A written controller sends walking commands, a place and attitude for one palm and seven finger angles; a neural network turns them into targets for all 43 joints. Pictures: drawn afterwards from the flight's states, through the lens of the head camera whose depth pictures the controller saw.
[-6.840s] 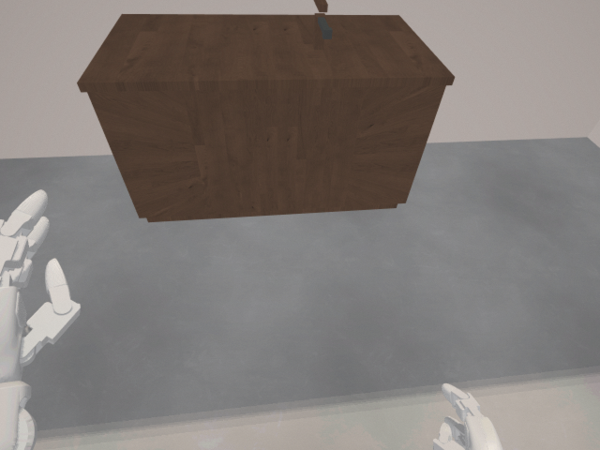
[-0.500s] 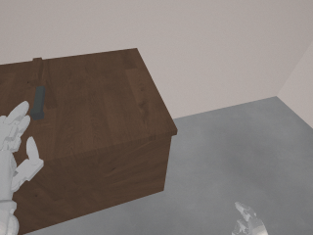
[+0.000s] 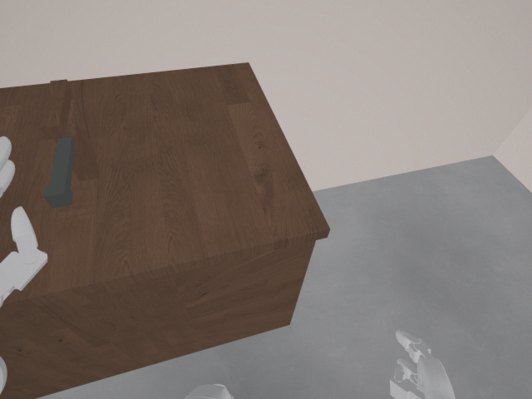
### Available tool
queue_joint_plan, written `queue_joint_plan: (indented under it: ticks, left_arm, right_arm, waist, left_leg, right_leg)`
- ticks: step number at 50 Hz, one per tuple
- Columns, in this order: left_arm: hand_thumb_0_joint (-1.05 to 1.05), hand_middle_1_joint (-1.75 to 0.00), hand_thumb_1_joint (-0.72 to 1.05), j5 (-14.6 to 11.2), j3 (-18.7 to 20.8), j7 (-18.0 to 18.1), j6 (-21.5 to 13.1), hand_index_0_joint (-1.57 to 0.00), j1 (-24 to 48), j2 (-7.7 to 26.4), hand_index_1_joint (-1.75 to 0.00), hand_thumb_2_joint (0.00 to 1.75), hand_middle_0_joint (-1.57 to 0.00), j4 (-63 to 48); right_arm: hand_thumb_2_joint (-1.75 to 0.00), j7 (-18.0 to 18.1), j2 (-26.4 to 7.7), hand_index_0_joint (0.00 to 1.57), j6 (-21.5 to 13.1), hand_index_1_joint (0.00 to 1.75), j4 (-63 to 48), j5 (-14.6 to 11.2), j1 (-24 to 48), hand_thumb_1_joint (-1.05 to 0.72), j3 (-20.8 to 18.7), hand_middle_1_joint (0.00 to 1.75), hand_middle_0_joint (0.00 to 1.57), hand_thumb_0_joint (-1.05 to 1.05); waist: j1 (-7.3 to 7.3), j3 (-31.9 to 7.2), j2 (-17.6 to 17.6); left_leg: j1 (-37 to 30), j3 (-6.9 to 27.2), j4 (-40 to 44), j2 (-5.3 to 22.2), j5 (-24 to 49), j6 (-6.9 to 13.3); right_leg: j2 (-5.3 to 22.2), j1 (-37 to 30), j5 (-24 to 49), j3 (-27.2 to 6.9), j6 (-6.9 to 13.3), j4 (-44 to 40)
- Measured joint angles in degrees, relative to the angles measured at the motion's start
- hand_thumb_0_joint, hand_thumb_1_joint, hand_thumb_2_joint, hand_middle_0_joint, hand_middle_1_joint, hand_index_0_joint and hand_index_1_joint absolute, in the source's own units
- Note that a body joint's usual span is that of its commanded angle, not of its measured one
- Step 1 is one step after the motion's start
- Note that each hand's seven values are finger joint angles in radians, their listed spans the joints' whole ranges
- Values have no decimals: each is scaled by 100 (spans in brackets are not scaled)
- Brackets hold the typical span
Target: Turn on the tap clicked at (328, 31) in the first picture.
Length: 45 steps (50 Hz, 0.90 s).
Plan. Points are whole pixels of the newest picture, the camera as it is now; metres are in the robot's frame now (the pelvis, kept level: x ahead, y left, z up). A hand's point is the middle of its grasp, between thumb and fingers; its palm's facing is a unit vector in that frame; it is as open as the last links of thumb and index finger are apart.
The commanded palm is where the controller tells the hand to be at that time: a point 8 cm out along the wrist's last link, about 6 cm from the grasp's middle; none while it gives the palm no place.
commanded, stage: come to a stop and stand still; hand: left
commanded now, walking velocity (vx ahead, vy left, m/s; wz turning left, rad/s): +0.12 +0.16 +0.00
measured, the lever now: (59, 195) +0.37 +0.36 +0.07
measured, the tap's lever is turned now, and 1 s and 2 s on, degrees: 0 0 0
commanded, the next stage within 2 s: look again from close up in 1.66 s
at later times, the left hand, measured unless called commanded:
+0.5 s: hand (34, 205) +0.27 +0.29 +0.18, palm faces +0.45 -0.82 -0.35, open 7.4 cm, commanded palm +0.20 +0.32 +0.21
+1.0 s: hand out of the picture +0.27 +0.33 +0.24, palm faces +0.55 -0.72 -0.41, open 7.4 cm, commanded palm +0.17 +0.31 +0.21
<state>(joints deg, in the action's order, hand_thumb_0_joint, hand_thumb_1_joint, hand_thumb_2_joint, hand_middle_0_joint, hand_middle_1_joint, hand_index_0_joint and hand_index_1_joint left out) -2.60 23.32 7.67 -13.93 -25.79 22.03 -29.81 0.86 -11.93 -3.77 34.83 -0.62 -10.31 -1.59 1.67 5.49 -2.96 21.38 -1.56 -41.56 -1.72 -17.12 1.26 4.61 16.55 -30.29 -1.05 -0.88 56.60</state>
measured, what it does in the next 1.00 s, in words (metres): steps on the spot: right foot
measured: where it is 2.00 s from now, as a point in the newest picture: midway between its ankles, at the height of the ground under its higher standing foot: outside the picture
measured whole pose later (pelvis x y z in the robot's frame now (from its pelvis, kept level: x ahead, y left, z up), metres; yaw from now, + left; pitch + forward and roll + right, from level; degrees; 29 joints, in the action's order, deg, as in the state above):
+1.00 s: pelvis +0.03 +0.02 +0.03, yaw +3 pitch +1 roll -1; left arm -2.2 26.4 7.4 -13.6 -7.4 30.4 -19.1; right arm 1.5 -11.2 -7.8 33.9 -0.3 -10.6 3.3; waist 3.0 4.6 -1.8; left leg 16.8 -0.2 -30.8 1.9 -14.5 -0.9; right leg 0.4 14.6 -15.2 3.9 0.7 29.2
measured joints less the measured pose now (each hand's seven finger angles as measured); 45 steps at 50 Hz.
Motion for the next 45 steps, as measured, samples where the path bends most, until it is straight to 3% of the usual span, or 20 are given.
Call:
queue_joint_plan:
  ticks: [3, 5, 7, 8, 10, 13, 15, 19, 23, 27, 32, 37, 43, 45]
  left_arm:
    - [1, -30, 89, 43, -123, -50, 202, -21, 333, 11, -30, 90, -21, 258]
    - [1, -30, 89, 49, -142, -77, 224, -21, 425, 40, -30, 90, -21, 217]
    - [1, -30, 89, 41, -73, -94, 146, -21, 330, 122, -30, 90, -21, 37]
    - [1, -30, 89, 44, -25, -104, 87, -21, 248, 160, -30, 90, -21, -68]
    - [1, -30, 89, 17, -31, -137, 5, -21, 77, 117, -30, 90, -21, -177]
    - [1, -30, 88, -56, -74, -147, 9, -21, -166, 1, -30, 90, -21, -152]
    - [1, -30, 88, -37, 7, -88, 24, -21, -321, -27, -30, 90, -21, -25]
    - [1, -30, 88, -15, -10, 71, 150, -21, -305, -131, -30, 90, -21, 226]
    - [1, -30, 89, 58, -217, 137, 370, -21, 122, -185, -30, 90, -20, 191]
    - [2, -30, 89, 119, -373, 72, 376, -21, 313, -150, -30, 90, -20, -139]
    - [1, -30, 89, 7, -157, 19, 130, -21, -23, 106, -30, 90, -21, -375]
    - [1, -30, 89, -78, -69, -34, 309, -21, -287, 115, -30, 90, -21, 90]
    - [1, -30, 89, -68, -385, 24, 609, -21, -17, -252, -30, 90, -20, 317]
    - [2, -30, 89, 100, -435, -118, 449, -21, 716, 134, -30, 90, -21, 523]
  right_arm:
    - [-90, 14, 135, 20, -81, 30, -8, 14, 50, -91, 34, 30, 20, 1]
    - [-90, -4, 195, 20, -171, 30, -36, -16, 51, -91, 121, 30, 20, 1]
    - [-90, -36, 230, 20, -248, 30, -103, -46, 14, -91, 214, 30, 20, 1]
    - [-90, -54, 227, 20, -265, 30, -128, -55, -1, -91, 246, 30, 20, 1]
    - [-90, -67, 187, 20, -210, 30, -24, -44, 5, -91, 251, 30, 20, 1]
    - [-90, -62, 163, 20, -131, 30, 141, -53, -148, -91, 233, 30, 20, 1]
    - [-90, -16, 151, 20, -98, 30, 184, -37, -234, -91, 259, 30, 20, 1]
    - [-90, 134, -22, 20, -195, 30, 142, 32, -302, -91, 202, 30, 20, 1]
    - [-90, 181, 76, 20, -240, 30, 165, 51, -85, -91, 76, 30, 20, 1]
    - [-90, 116, 161, 20, -330, 30, 15, 48, 53, -91, 174, 30, 20, 1]
    - [-90, 46, 270, 20, -215, 30, -214, -21, 136, -91, 272, 30, 20, 1]
    - [-90, 130, 212, 20, -33, 30, -234, -28, 73, -91, 283, 30, 20, 1]
    - [-90, 231, 102, 20, -3, 30, -78, -16, -25, -91, 281, 30, 20, 1]
    - [-90, 415, 61, 20, -110, 30, -257, -150, -213, -91, 363, 30, 20, 1]
  waist:
    - [-112, -14, 40]
    - [-170, -20, 87]
    - [-204, -78, 125]
    - [-226, -100, 177]
    - [-303, -113, 385]
    - [-245, -267, 328]
    - [-177, -354, 159]
    - [-139, -325, 149]
    - [-8, -117, -150]
    - [-166, -88, 50]
    - [-289, -317, 175]
    - [-198, -466, 260]
    - [-12, -384, 243]
    - [194, -275, 174]
  left_leg:
    - [-98, 48, 170, -114, -42, 75]
    - [-121, 117, 303, -146, 45, 68]
    - [-48, 138, 244, -165, 9, 31]
    - [30, 150, 87, -144, -95, 23]
    - [234, 253, -638, -76, -517, -27]
    - [469, 126, -1623, -62, -652, -148]
    - [333, 7, -1272, 33, -691, -131]
    - [-539, 6, 877, 264, 315, -53]
    - [-779, -174, 924, 79, -93, -91]
    - [-821, 37, 895, 237, -99, -114]
    - [-746, 87, 1006, 345, -58, -147]
    - [-840, 31, 1254, 319, 59, -121]
    - [-928, 69, 1394, 297, 201, -120]
    - [-786, 119, 1256, 270, 207, -129]
  right_leg:
    - [-156, 583, -154, 46, 40, 783]
    - [-211, 638, -34, 233, 60, 149]
    - [-251, 405, 494, 406, 82, -1114]
    - [-283, 304, 742, 454, 179, -1509]
    - [-376, 222, 883, 610, 301, -1570]
    - [-316, 3, 1012, 604, 292, -1976]
    - [-233, -94, 1130, 491, 240, -2252]
    - [-199, -195, 1054, 476, 86, -2247]
    - [-74, -132, 841, 218, 82, -1886]
    - [-250, -488, 1102, 428, -5, -2427]
    - [-374, -563, 1329, 486, 56, -2870]
    - [-353, -621, 1439, 436, 15, -3074]
    - [-338, -717, 1549, 478, 19, -3190]
    - [-320, -534, 1433, 494, 15, -2909]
